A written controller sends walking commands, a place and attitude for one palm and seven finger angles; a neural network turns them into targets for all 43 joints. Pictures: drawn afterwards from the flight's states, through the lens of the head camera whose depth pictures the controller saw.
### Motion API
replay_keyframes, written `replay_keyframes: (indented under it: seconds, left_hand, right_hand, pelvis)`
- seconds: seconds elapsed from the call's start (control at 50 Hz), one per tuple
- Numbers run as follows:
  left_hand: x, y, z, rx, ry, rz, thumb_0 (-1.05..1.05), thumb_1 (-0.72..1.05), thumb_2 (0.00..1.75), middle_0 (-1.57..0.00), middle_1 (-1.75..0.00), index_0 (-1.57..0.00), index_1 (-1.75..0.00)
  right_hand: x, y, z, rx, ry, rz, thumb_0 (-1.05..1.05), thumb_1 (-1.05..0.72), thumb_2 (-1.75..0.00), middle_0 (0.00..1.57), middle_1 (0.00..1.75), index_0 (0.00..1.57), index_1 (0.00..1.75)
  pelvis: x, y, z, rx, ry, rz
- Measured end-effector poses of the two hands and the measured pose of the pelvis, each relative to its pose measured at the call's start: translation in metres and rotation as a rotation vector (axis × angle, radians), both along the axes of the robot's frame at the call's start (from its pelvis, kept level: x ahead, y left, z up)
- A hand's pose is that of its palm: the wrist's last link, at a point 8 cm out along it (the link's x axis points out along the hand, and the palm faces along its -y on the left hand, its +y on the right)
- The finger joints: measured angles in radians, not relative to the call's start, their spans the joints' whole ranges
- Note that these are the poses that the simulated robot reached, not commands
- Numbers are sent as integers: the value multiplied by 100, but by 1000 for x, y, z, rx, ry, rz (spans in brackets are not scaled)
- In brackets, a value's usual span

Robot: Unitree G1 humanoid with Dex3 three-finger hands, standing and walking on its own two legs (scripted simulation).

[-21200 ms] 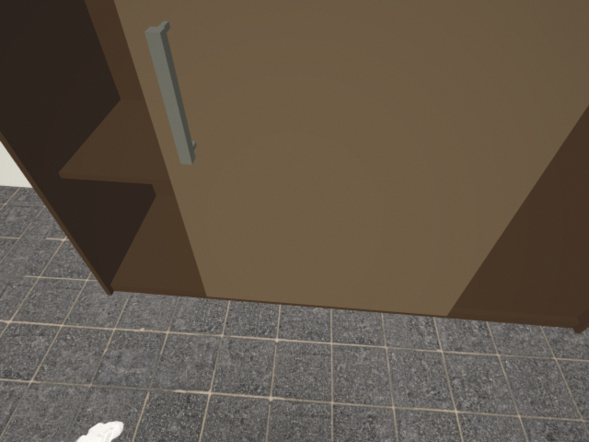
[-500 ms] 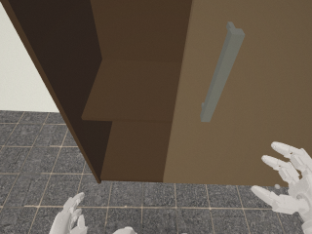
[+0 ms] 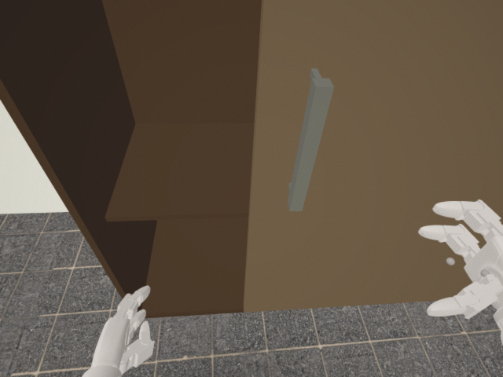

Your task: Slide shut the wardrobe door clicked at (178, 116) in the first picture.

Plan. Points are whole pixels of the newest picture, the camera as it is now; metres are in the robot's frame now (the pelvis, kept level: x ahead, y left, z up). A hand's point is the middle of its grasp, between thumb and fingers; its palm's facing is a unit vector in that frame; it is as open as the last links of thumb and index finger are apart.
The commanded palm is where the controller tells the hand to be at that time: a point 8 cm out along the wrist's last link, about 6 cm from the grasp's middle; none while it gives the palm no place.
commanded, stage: raise the hand with hooked fingers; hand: right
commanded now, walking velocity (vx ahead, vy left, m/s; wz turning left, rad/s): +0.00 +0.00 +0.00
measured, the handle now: (303, 147) +0.48 -0.09 +0.13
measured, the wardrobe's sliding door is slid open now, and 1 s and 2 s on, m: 0.39 0.39 0.39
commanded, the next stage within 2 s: move the hooked fingers beside the handle in 0.70 s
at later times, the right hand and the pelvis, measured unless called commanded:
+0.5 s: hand (445, 239) +0.27 -0.25 +0.15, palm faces +0.03 +1.00 -0.03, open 14.0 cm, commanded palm +0.24 -0.30 +0.16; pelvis +0.00 +0.01 +0.01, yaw +1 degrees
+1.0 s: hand (441, 234) +0.28 -0.25 +0.15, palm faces +0.01 +1.00 -0.03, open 14.0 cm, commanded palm +0.26 -0.29 +0.16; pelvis -0.01 +0.01 +0.01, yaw +0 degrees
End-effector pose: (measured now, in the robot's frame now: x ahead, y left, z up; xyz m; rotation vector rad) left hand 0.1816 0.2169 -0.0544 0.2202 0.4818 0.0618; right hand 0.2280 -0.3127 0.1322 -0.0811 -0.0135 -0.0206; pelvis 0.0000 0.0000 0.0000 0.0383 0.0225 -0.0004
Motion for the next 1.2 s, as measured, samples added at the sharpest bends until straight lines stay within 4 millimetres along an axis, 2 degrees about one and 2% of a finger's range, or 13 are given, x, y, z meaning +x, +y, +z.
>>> replay_keyframes:
  seconds: [0.06,0.12,0.26,0.32,0.4,0.5,0.6,0.74,0.92,1.08,1.2]
  left_hand:
    - [-1,-1,0,3,12,-3,1,90,90,-20,-30,-21,-30]
    - [-5,2,1,17,31,-1,1,90,90,-20,-30,-21,-30]
    - [-18,21,2,38,69,35,1,90,90,-20,-30,-21,-30]
    - [-22,30,1,35,74,61,1,90,90,-20,-30,-21,-30]
    - [-26,39,0,37,79,89,1,90,90,-20,-30,-21,-30]
    - [-30,44,2,57,82,98,1,90,90,-20,-30,-21,-30]
    - [-30,44,4,56,71,94,1,90,90,-20,-30,-21,-30]
    - [-25,38,1,31,53,96,1,90,90,-20,-30,-21,-30]
    - [-24,27,4,33,45,75,1,90,90,-20,-30,-21,-30]
    - [-28,21,2,34,64,78,1,90,90,-20,-30,-21,-30]
    - [-35,22,0,35,89,101,1,90,90,-20,-30,-21,-30]
  right_hand:
    - [4,0,3,6,21,7,0,48,-31,30,118,30,118]
    - [8,-3,14,7,-28,-2,-1,49,-31,30,119,30,119]
    - [19,-14,39,-5,-78,-26,-1,50,-30,30,119,30,120]
    - [22,-11,34,5,-21,-2,-1,50,-30,30,119,30,120]
    - [25,-1,18,38,44,24,-1,50,-30,30,119,30,120]
    - [23,6,15,46,-19,-3,-1,50,-30,30,120,30,120]
    - [19,3,27,26,-79,-27,-1,50,-30,30,120,30,120]
    - [17,2,22,27,1,-10,-1,50,-30,30,120,30,120]
    - [17,4,26,44,-64,-11,-1,50,-30,30,120,30,120]
    - [42,23,17,54,-16,23,-1,50,-30,30,120,30,120]
    - [64,28,22,60,-39,22,-1,50,-30,30,120,30,120]
  pelvis:
    - [-1,0,3,-2,-9,0]
    - [-1,3,5,-4,-15,0]
    - [-1,8,10,-6,-30,2]
    - [-1,9,10,-8,-27,7]
    - [-2,9,10,-12,-22,17]
    - [-3,13,9,-13,-25,22]
    - [-3,15,9,-11,-32,20]
    - [-5,11,8,-10,-35,19]
    - [-7,8,9,-8,-39,14]
    - [-11,4,10,-8,-36,8]
    - [-8,4,11,-12,-23,20]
